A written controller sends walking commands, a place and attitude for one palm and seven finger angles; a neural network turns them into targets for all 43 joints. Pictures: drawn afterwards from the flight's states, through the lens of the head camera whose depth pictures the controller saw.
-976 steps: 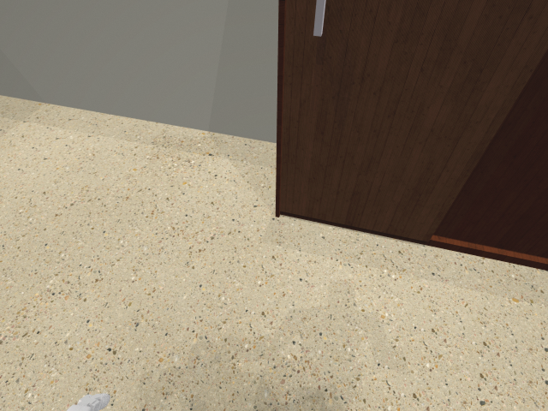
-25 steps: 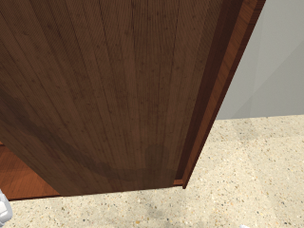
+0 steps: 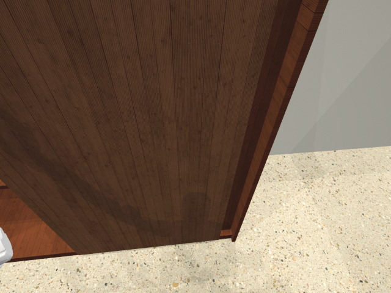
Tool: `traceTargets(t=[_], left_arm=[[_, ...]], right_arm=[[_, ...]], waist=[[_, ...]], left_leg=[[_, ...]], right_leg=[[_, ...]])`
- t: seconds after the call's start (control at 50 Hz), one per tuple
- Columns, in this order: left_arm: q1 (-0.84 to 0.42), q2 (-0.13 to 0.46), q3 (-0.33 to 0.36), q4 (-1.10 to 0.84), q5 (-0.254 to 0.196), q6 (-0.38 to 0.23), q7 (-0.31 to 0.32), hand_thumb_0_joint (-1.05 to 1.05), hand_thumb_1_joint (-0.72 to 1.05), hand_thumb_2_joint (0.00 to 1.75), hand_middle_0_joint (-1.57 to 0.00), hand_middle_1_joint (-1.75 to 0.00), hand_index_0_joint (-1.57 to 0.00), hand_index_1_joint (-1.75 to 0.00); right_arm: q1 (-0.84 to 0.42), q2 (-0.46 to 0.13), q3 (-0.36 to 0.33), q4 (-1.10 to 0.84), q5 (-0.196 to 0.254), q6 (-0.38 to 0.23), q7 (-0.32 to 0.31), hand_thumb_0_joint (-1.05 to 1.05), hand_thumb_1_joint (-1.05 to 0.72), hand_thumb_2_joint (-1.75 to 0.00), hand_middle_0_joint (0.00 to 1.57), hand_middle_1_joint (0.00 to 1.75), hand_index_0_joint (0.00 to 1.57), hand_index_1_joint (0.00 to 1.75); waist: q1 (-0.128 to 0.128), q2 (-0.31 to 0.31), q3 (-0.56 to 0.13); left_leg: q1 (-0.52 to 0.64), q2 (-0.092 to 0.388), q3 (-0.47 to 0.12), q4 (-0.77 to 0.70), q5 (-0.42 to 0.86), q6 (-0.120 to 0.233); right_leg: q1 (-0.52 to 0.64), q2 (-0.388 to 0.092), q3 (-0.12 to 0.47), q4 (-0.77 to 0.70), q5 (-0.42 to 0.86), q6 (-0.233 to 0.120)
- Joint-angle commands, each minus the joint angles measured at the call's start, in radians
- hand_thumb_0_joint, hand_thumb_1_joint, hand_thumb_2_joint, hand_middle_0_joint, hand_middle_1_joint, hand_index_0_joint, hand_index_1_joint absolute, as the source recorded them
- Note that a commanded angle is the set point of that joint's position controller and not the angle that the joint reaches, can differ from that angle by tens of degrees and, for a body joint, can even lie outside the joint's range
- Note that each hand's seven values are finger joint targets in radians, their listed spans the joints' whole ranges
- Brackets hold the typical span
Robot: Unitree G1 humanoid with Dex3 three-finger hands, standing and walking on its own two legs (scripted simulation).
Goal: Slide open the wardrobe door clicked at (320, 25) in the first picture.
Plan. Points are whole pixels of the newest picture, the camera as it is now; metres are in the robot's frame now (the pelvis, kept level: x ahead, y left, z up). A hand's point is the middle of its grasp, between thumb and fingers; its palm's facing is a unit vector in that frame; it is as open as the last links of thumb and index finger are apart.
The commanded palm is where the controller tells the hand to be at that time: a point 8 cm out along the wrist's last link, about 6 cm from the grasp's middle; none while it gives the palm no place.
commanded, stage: stop walking and hold the door there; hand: left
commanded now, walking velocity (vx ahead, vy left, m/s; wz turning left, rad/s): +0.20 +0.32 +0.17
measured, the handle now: out of the picture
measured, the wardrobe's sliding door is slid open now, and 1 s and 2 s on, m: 0.58 0.58 0.57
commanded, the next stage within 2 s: loosen the grip on the handle in 1.72 s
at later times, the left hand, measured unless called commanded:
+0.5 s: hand out of the picture +0.39 +0.42 +0.19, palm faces +0.61 -0.75 -0.27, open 5.5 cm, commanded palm +0.33 +0.45 +0.17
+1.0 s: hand out of the picture +0.38 +0.43 +0.19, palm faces +0.42 -0.89 -0.16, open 5.8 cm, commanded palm +0.34 +0.45 +0.17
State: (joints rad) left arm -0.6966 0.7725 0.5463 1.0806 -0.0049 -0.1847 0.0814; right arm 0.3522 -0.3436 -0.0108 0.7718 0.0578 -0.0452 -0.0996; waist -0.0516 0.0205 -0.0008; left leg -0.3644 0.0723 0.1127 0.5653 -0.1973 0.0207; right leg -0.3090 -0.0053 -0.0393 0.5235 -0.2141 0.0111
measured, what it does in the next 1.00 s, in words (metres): steps to the left: right foot, then left foot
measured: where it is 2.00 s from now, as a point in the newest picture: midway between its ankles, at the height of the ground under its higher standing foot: outside the picture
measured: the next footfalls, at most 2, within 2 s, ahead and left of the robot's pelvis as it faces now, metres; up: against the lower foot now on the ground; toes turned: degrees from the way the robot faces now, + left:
right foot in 0.52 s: +0.04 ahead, -0.03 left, +0.00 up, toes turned -7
left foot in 0.92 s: +0.02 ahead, +0.31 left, +0.00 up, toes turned +11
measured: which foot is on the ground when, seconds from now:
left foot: down 0.00-0.52, up 0.54-0.90, down 0.92-1.00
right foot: down 0.00-0.32, up 0.34-0.50, down 0.52-0.90, up 0.92-1.00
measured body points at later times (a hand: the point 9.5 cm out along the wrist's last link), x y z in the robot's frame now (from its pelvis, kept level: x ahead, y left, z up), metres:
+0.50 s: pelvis +0.01 +0.06 +0.00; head +0.06 +0.04 +0.44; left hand +0.35 +0.45 +0.21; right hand +0.19 -0.18 -0.12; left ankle +0.03 +0.15 -0.73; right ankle -0.01 -0.04 -0.72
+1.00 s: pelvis -0.01 +0.17 -0.01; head +0.06 +0.19 +0.43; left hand +0.35 +0.47 +0.19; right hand +0.19 -0.06 -0.11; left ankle +0.03 +0.31 -0.73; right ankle -0.03 +0.01 -0.69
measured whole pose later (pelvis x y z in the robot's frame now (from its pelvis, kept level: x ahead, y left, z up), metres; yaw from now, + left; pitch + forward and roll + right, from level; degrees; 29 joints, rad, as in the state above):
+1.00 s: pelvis -0.01 +0.17 -0.01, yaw +8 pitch +0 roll +2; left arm -0.57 0.36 0.22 0.25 -0.03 -0.16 0.11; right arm 0.12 -0.22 -0.03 0.67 0.04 -0.03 -0.07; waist 0.00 -0.06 0.16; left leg -0.37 0.08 0.14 0.64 -0.24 -0.01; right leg -0.42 -0.14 -0.02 1.04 -0.52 0.05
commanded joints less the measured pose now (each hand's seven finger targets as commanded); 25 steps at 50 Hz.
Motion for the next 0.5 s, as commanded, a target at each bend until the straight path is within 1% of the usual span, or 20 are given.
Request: traceTargets(t=[0.0, 0.02, 0.04, 0.06, 0.08, 0.1, 0.12, 0.14, 0.18, 0.22, 0.24, 0.26, 0.28, 0.3, 0.32, 0.36, 0.4, 0.44, 0.46, 0.48], left_arm=[[-0.216, 0.288, 0.011, -0.149, 0.011, -0.026, 0.013, 0.00, 0.90, 0.90, -0.45, -1.40, -0.45, -1.40], [-0.225, 0.263, -0.011, -0.165, 0.013, -0.027, 0.012, 0.00, 0.90, 0.90, -0.45, -1.40, -0.45, -1.40], [-0.224, 0.243, -0.030, -0.180, 0.014, -0.028, 0.010, 0.00, 0.90, 0.90, -0.45, -1.40, -0.45, -1.40], [-0.214, 0.239, -0.045, -0.181, 0.008, -0.023, 0.012, 0.00, 0.90, 0.90, -0.45, -1.40, -0.45, -1.40], [-0.206, 0.259, -0.026, -0.185, 0.012, -0.025, 0.015, 0.00, 0.90, 0.90, -0.45, -1.40, -0.45, -1.40], [-0.226, 0.278, -0.007, -0.200, 0.017, -0.031, 0.018, 0.00, 0.90, 0.90, -0.45, -1.40, -0.45, -1.40], [-0.248, 0.262, -0.017, -0.230, 0.019, -0.037, 0.016, 0.00, 0.90, 0.90, -0.45, -1.40, -0.45, -1.40], [-0.267, 0.260, -0.012, -0.269, 0.018, -0.044, 0.014, 0.00, 0.90, 0.90, -0.45, -1.40, -0.45, -1.40], [-0.235, 0.266, 0.004, -0.281, 0.015, -0.047, 0.012, 0.00, 0.90, 0.90, -0.45, -1.40, -0.45, -1.40], [-0.228, 0.208, -0.036, -0.325, 0.008, -0.055, 0.005, 0.00, 0.90, 0.90, -0.45, -1.40, -0.45, -1.40], [-0.241, 0.184, -0.055, -0.380, 0.003, -0.065, 0.003, 0.00, 0.90, 0.90, -0.45, -1.40, -0.45, -1.40], [-0.261, 0.135, -0.108, -0.436, -0.007, -0.072, -0.002, 0.00, 0.90, 0.90, -0.45, -1.40, -0.45, -1.40], [-0.195, 0.072, -0.137, -0.423, -0.009, -0.073, -0.005, 0.00, 0.90, 0.90, -0.45, -1.40, -0.45, -1.40], [-0.195, 0.116, -0.099, -0.470, -0.003, -0.087, 0.001, 0.00, 0.90, 0.90, -0.45, -1.40, -0.45, -1.40], [-0.205, 0.090, -0.124, -0.523, 0.002, -0.097, 0.000, 0.00, 0.90, 0.90, -0.45, -1.40, -0.45, -1.40], [-0.210, 0.052, -0.148, -0.592, -0.025, -0.095, 0.005, 0.00, 0.90, 0.90, -0.45, -1.40, -0.45, -1.40], [-0.173, 0.064, -0.125, -0.571, -0.027, -0.071, 0.008, 0.00, 0.90, 0.90, -0.45, -1.40, -0.45, -1.40], [-0.166, 0.065, -0.121, -0.579, -0.029, -0.059, 0.006, 0.00, 0.90, 0.90, -0.45, -1.40, -0.45, -1.40], [-0.154, 0.107, -0.083, -0.559, -0.029, -0.060, 0.009, 0.00, 0.90, 0.90, -0.45, -1.40, -0.45, -1.40], [-0.136, 0.122, -0.072, -0.538, -0.023, -0.060, 0.009, 0.00, 0.90, 0.90, -0.45, -1.40, -0.45, -1.40]], right_arm=[[-0.058, -0.155, -0.047, -0.126, 0.000, -0.035, -0.017, 0.00, -0.90, -0.90, 0.20, 0.30, 0.20, 0.30], [-0.059, -0.151, -0.050, -0.134, 0.000, -0.034, -0.014, 0.00, -0.90, -0.90, 0.20, 0.30, 0.20, 0.30], [-0.053, -0.148, -0.054, -0.138, -0.003, -0.031, -0.009, 0.00, -0.90, -0.90, 0.20, 0.30, 0.20, 0.30], [-0.043, -0.149, -0.062, -0.132, 0.000, -0.021, -0.007, 0.00, -0.90, -0.90, 0.20, 0.30, 0.20, 0.30], [-0.044, -0.148, -0.068, -0.132, -0.004, -0.017, -0.006, 0.00, -0.90, -0.90, 0.20, 0.30, 0.20, 0.30], [-0.050, -0.153, -0.072, -0.126, -0.009, -0.015, -0.002, 0.00, -0.90, -0.90, 0.20, 0.30, 0.20, 0.30], [-0.061, -0.148, -0.070, -0.123, -0.014, -0.017, 0.002, 0.00, -0.90, -0.90, 0.20, 0.30, 0.20, 0.30], [-0.072, -0.146, -0.070, -0.123, -0.016, -0.021, 0.005, 0.00, -0.90, -0.90, 0.20, 0.30, 0.20, 0.30], [-0.081, -0.144, -0.066, -0.113, -0.019, -0.017, 0.006, 0.00, -0.90, -0.90, 0.20, 0.30, 0.20, 0.30], [-0.107, -0.126, -0.062, -0.112, -0.020, -0.010, 0.002, 0.00, -0.90, -0.90, 0.20, 0.30, 0.20, 0.30], [-0.120, -0.130, -0.067, -0.123, -0.015, -0.008, -0.001, 0.00, -0.90, -0.90, 0.20, 0.30, 0.20, 0.30], [-0.140, -0.135, -0.067, -0.138, -0.003, -0.002, -0.005, 0.00, -0.90, -0.90, 0.20, 0.30, 0.20, 0.30], [-0.133, -0.123, -0.061, -0.153, -0.004, 0.004, 0.002, 0.00, -0.90, -0.90, 0.20, 0.30, 0.20, 0.30], [-0.139, -0.126, -0.061, -0.163, -0.010, 0.000, 0.005, 0.00, -0.90, -0.90, 0.20, 0.30, 0.20, 0.30], [-0.132, -0.112, -0.056, -0.169, -0.012, -0.010, 0.013, 0.00, -0.90, -0.90, 0.20, 0.30, 0.20, 0.30], [-0.148, -0.107, -0.060, -0.170, 0.002, -0.019, 0.021, 0.00, -0.90, -0.90, 0.20, 0.30, 0.20, 0.30], [-0.171, -0.106, -0.060, -0.169, 0.003, -0.026, 0.031, 0.00, -0.90, -0.90, 0.20, 0.30, 0.20, 0.30], [-0.201, -0.090, -0.045, -0.182, 0.003, -0.033, 0.043, 0.00, -0.90, -0.90, 0.20, 0.30, 0.20, 0.30], [-0.199, -0.095, -0.042, -0.181, 0.000, -0.032, 0.044, 0.00, -0.90, -0.90, 0.20, 0.30, 0.20, 0.30], [-0.208, -0.088, -0.037, -0.186, -0.004, -0.030, 0.048, 0.00, -0.90, -0.90, 0.20, 0.30, 0.20, 0.30]], waist=[[0.047, 0.114, -0.115], [0.044, 0.095, -0.122], [0.040, 0.053, -0.132], [0.033, -0.008, -0.123], [0.037, -0.088, -0.114], [0.041, -0.138, -0.114], [0.046, -0.168, -0.123], [0.049, -0.186, -0.132], [0.042, -0.191, -0.128], [0.032, -0.174, -0.139], [0.038, -0.108, -0.153], [0.040, 0.019, -0.159], [0.045, 0.128, -0.191], [0.048, 0.223, -0.199], [0.049, 0.221, -0.199], [0.050, 0.170, -0.236], [0.057, 0.170, -0.254], [0.073, 0.177, -0.254], [0.085, 0.142, -0.251], [0.105, 0.040, -0.267]], left_leg=[[0.017, 0.121, -0.199, -0.221, -0.218, 0.041], [0.014, 0.088, -0.155, -0.174, -0.212, 0.031], [0.029, 0.048, -0.114, -0.103, -0.216, 0.018], [0.036, 0.010, -0.082, -0.029, -0.228, 0.009], [0.027, -0.021, -0.066, 0.069, -0.230, -0.004], [-0.008, -0.037, -0.084, 0.154, -0.198, -0.017], [-0.039, -0.035, -0.112, 0.208, -0.200, -0.020], [-0.054, -0.025, -0.134, 0.206, -0.215, -0.017], [0.013, -0.015, -0.138, 0.089, -0.190, -0.011], [0.143, -0.037, -0.068, -0.066, -0.008, -0.019], [0.178, 0.001, -0.075, -0.118, 0.113, -0.008], [0.192, 0.063, -0.120, -0.121, 0.257, 0.019], [0.211, 0.140, -0.210, -0.134, 0.422, 0.069], [0.229, 0.195, -0.289, -0.150, 0.604, 0.116], [0.251, 0.208, -0.298, -0.148, 0.670, 0.148], [0.343, 0.179, -0.253, -0.098, 0.689, 0.168], [0.331, 0.144, -0.197, -0.089, 0.608, 0.159], [0.262, 0.121, -0.177, -0.078, 0.472, 0.142], [0.228, 0.101, -0.160, -0.046, 0.421, 0.120], [0.084, 0.065, -0.143, 0.064, 0.305, 0.078]], right_leg=[[0.049, -0.058, 0.036, -0.045, -0.128, -0.003], [0.056, -0.085, 0.046, -0.071, -0.134, -0.009], [0.034, -0.134, 0.089, -0.114, -0.178, -0.027], [0.010, -0.199, 0.156, -0.173, -0.228, -0.052], [-0.011, -0.278, 0.267, -0.235, -0.268, -0.085], [0.007, -0.351, 0.345, -0.267, -0.246, -0.119], [0.044, -0.394, 0.348, -0.259, -0.166, -0.139], [0.087, -0.409, 0.323, -0.226, -0.062, -0.144], [0.084, -0.390, 0.226, -0.145, 0.108, -0.112], [0.044, -0.320, 0.111, -0.054, 0.203, -0.054], [0.036, -0.273, 0.070, 0.017, 0.225, -0.027], [0.031, -0.202, 0.009, 0.096, 0.222, 0.007], [-0.011, -0.127, -0.052, 0.219, 0.035, 0.037], [-0.081, -0.078, -0.067, 0.333, -0.215, 0.046], [-0.117, -0.065, -0.062, 0.405, -0.340, 0.038], [-0.160, -0.055, -0.070, 0.419, -0.334, 0.039], [-0.113, -0.054, -0.089, 0.354, -0.275, 0.042], [0.003, -0.060, -0.104, 0.191, -0.192, 0.043], [0.081, -0.070, -0.106, 0.059, -0.108, 0.039], [0.264, -0.146, -0.040, -0.114, 0.046, 0.011]])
